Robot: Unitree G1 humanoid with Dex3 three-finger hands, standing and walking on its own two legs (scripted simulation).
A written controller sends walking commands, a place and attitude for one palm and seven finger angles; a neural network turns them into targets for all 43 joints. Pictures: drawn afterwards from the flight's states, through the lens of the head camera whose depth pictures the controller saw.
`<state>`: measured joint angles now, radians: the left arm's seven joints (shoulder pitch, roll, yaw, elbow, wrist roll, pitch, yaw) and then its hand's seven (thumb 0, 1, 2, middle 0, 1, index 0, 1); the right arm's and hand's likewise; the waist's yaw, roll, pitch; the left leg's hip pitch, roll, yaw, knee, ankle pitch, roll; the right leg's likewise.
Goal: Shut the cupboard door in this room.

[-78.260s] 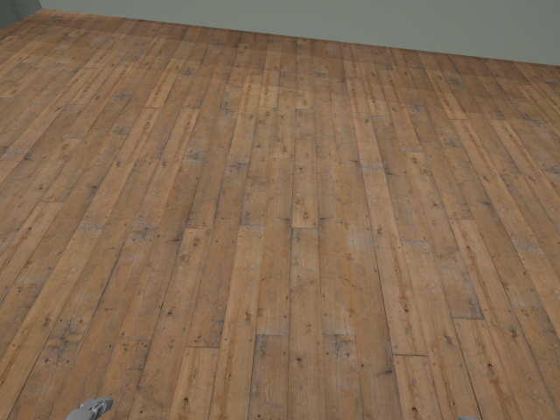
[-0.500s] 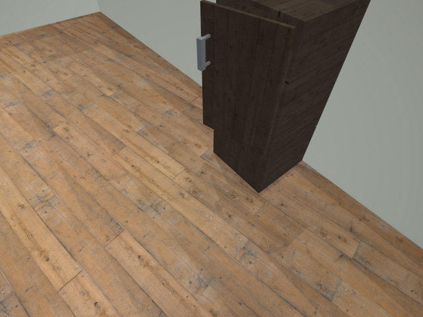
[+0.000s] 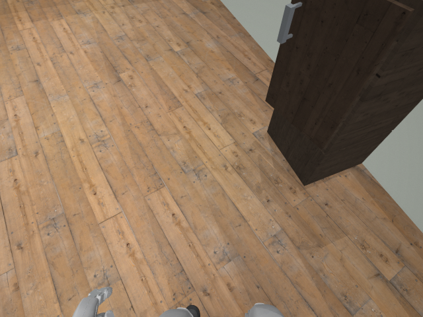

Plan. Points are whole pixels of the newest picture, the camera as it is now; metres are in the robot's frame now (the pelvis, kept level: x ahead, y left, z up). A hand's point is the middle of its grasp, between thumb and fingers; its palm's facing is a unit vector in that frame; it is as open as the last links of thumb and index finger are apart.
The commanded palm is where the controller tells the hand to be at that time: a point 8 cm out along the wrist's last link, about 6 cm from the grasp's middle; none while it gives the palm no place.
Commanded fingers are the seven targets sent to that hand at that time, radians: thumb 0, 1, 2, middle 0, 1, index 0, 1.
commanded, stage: walk to a spot facing it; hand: left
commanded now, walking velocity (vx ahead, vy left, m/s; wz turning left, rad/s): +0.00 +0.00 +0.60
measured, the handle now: (290, 22) +1.03 -0.26 -0.02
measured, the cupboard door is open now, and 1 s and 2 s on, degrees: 13 13 13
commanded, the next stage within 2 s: turn to face it in 1.32 s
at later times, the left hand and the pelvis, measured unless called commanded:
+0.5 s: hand out of the picture -0.04 +0.21 -0.19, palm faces +0.37 -0.89 -0.26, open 7.4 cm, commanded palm none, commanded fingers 0.00 0.90 0.90 -0.20 -0.30 -0.20 -0.30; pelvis +0.06 +0.01 -0.02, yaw +21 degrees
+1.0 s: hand (108, 299) +0.17 +0.23 -0.16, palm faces +0.61 -0.77 -0.20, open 7.2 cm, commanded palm none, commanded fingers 0.00 0.90 0.90 -0.20 -0.30 -0.20 -0.30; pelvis +0.25 +0.07 +0.00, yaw +36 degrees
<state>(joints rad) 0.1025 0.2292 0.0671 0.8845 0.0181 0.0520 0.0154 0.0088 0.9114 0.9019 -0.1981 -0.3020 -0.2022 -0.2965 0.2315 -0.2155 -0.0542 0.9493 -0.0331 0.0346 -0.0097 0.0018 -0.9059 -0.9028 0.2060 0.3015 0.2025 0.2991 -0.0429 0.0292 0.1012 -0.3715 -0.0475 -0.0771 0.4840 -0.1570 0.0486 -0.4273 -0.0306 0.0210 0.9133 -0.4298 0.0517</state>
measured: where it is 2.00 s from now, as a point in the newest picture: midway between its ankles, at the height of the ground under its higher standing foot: (151, 234)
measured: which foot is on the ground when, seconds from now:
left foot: down 0.00-0.10, up 0.12-0.44, down 0.46-0.74, up 0.76-1.00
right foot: up 0.00-0.10, down 0.12-0.46, up 0.48-0.74, down 0.76-1.00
